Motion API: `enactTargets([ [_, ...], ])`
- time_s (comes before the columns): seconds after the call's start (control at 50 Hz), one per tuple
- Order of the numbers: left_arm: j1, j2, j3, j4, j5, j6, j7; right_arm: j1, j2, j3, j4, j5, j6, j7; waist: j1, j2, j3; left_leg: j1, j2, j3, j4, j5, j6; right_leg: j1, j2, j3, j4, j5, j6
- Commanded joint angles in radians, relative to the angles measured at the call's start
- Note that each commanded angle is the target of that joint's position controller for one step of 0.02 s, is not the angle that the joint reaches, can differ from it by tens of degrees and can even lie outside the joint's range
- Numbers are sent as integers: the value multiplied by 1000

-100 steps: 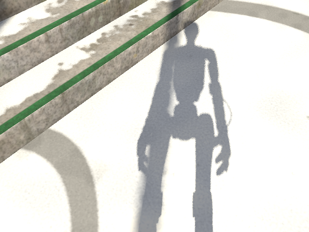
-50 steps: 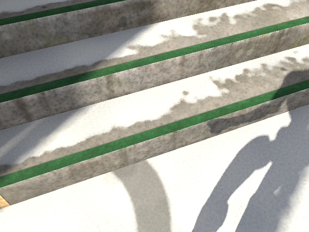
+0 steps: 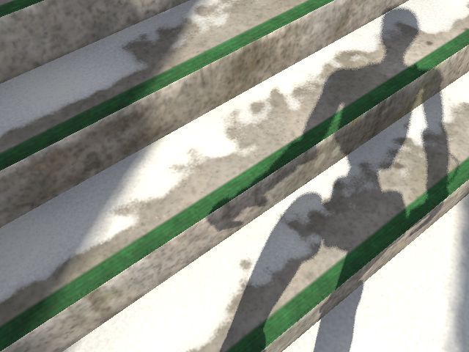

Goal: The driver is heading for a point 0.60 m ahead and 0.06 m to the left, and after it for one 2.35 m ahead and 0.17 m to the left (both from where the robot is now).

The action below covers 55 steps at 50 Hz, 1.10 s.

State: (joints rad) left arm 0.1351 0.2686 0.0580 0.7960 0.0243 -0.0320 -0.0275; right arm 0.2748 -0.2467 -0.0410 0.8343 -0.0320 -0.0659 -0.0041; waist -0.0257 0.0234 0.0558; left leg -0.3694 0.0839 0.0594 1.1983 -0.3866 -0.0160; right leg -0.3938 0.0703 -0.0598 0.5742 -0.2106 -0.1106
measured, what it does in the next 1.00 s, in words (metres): climbs, turning left: left foot 0.16 m higher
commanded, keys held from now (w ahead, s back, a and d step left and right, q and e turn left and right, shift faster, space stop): w+e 0.12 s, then w+q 0.44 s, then q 0.40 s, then no key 0.02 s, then e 0.02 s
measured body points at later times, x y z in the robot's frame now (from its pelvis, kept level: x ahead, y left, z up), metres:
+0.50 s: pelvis +0.26 +0.02 +0.01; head +0.30 +0.00 +0.46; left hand +0.20 +0.27 -0.12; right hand +0.49 -0.16 -0.07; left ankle +0.42 +0.09 -0.52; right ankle +0.06 -0.05 -0.72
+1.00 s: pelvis +0.55 +0.04 +0.16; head +0.55 +0.05 +0.61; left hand +0.77 +0.28 +0.13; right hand +0.49 -0.19 +0.02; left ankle +0.42 +0.08 -0.56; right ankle +0.71 -0.05 -0.29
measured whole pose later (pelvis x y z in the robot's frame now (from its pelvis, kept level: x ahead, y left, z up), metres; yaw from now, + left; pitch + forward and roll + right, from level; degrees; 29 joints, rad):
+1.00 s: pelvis +0.55 +0.04 +0.16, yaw +16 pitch +4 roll -3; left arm -0.06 0.17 -0.06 0.57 0.03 -0.06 0.01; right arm 0.61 -0.15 0.01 1.01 -0.10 -0.10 0.05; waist -0.06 0.03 -0.07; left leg -0.16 -0.14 -0.22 0.61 -0.47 0.12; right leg -1.37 0.02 -0.01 1.93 -0.36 -0.05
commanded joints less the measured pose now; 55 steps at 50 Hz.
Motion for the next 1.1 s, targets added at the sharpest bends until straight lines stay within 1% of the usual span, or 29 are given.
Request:
enactTargets([
  [0.02,72,118,31,-40,-19,-11,18,28,-98,-14,-70,-11,-4,-5,7,-53,-101,-226,36,-74,12,93,1,275,-251,348,-313,390,-147],
  [0.08,108,126,29,-32,-20,-34,15,28,-73,-8,-76,-21,30,1,-9,-59,-140,-194,4,-49,-5,109,-18,257,-212,288,-288,624,-149],
  [0.14,185,138,33,-25,-7,-35,22,-33,-42,-4,-101,-22,42,-5,31,-126,-158,-375,-28,-18,306,50,-18,317,-229,356,-291,451,-198],
  [0.24,373,97,5,58,0,-46,32,-229,-22,12,-191,-12,40,-11,77,-35,-16,-904,-7,-37,681,-45,43,486,-283,422,-342,101,-191],
  [0.32,461,96,-11,138,26,-61,38,-331,64,47,-265,10,50,-26,87,-103,48,-1186,-85,-59,1011,-222,99,551,-341,360,-327,200,-161],
  [0.38,443,70,-36,188,10,-63,42,-424,89,78,-342,27,44,-34,43,-32,113,-1207,-120,-110,905,-272,147,444,-323,227,-387,126,-66],
  [0.4,424,61,-45,204,-13,-52,55,-448,101,95,-377,6,50,-24,16,7,112,-1066,-83,-67,682,-225,150,346,-288,177,-482,156,-42],
  [0.42,410,62,-51,211,-15,-45,64,-456,92,96,-390,-5,62,-14,20,-8,100,-960,-87,16,615,-199,131,301,-271,150,-544,243,-57],
  [0.46,290,84,-56,132,-55,-42,61,-323,66,97,-324,-6,75,4,-22,38,-29,-394,-118,203,285,-83,152,143,-202,-49,-509,1079,-41],
  [0.52,277,245,-2,114,-67,-56,75,8,9,64,-198,14,77,-1,-151,-220,-326,-35,-219,141,33,-72,180,411,-329,-24,-40,1913,-34],
  [0.54,274,232,7,85,-57,-51,71,89,-48,38,-145,2,70,6,-179,-197,-364,89,-259,35,-147,-73,218,395,-279,-41,223,1819,-23],
  [0.56,264,139,-6,31,-44,-67,46,155,-176,-9,-96,-5,61,-2,-164,83,-325,285,-18,-549,-442,91,366,-1,-88,-15,718,769,49],
  [0.58,247,133,1,-14,10,-75,5,125,-229,-39,-86,4,79,-30,-108,194,-410,334,126,-1082,-743,495,448,-179,73,101,1086,44,81],
  [0.6,238,62,-20,-65,27,-74,-18,29,-194,-41,-82,28,69,-32,-26,37,-332,237,130,-1005,-741,387,422,-254,6,184,1174,45,74],
  [0.64,129,-21,-45,-106,33,-56,2,-24,-83,-22,-40,16,48,-36,17,-149,-66,-14,73,-754,-670,324,340,-381,-46,160,1148,4,65],
  [0.66,128,-45,-54,-129,31,-35,22,-34,-30,-10,-24,10,38,-38,56,-129,-24,-97,36,-650,-666,374,322,-402,-61,150,1177,-53,67],
  [0.68,67,-16,-72,-176,23,-23,-9,-13,57,39,44,-44,4,24,41,1,-160,-24,26,-540,-662,436,301,-567,-45,302,1273,-46,-9],
  [0.72,55,-25,-86,-178,45,-28,-2,81,82,48,111,-50,-25,33,63,36,-164,40,-13,-446,-678,570,253,-742,-54,266,1278,-49,-41],
  [0.76,-27,-35,-104,-224,34,-39,7,115,34,42,132,-85,-17,50,83,-41,-183,-24,-102,-280,-693,481,211,-724,-58,155,1084,38,-38],
  [0.8,-60,45,-69,-255,-19,-41,14,-3,-85,13,19,-61,-48,67,128,0,-205,-252,-114,-260,-746,737,149,-453,-70,20,1043,67,44],
  [0.84,-110,8,-75,-268,-22,-37,20,276,-82,15,99,-39,-74,58,47,114,-174,36,-60,-364,-703,923,151,-725,-18,10,1393,-119,97],
  [0.88,-213,-27,-93,-290,-31,-35,44,457,-44,21,160,-69,-66,55,-37,62,-93,409,24,-486,-643,750,177,-1145,-11,111,1510,-279,91],
  [0.94,-290,-93,-118,-308,-3,-55,47,458,25,42,176,-80,-34,59,-23,71,-52,454,36,-544,-642,552,230,-1293,-51,126,1484,-265,41],
  [0.98,-371,-86,-121,-334,19,-51,40,404,-9,37,140,-59,-35,47,-13,3,-48,313,-8,-520,-709,499,214,-1166,-78,17,1270,-144,58],
  [1.02,-462,-116,-127,-380,33,-9,17,381,-53,33,131,-62,-42,38,-5,53,-55,123,1,-535,-837,522,191,-920,-123,-9,1079,103,72],
  [1.04,-557,-136,-132,-422,35,23,-7,236,-92,15,77,-18,-40,62,50,18,-39,-98,74,-495,-1012,736,184,-621,-121,-55,868,-128,67],
  [1.06,-573,-124,-125,-422,13,51,-37,252,-128,-2,99,-13,-43,77,56,38,-57,-194,61,-442,-1046,1034,179,-386,-74,-104,790,-59,64],
  [1.08,-412,-98,-112,-356,6,40,-60,202,-176,-12,61,40,-66,88,104,165,-60,-143,81,-383,-955,1526,174,-204,-39,-137,768,36,89],
  [1.1,-246,7,-72,-290,-17,33,-47,157,-196,-25,40,65,-82,94,152,112,-169,-6,59,-334,-815,1747,121,-94,34,-132,559,9,83],
])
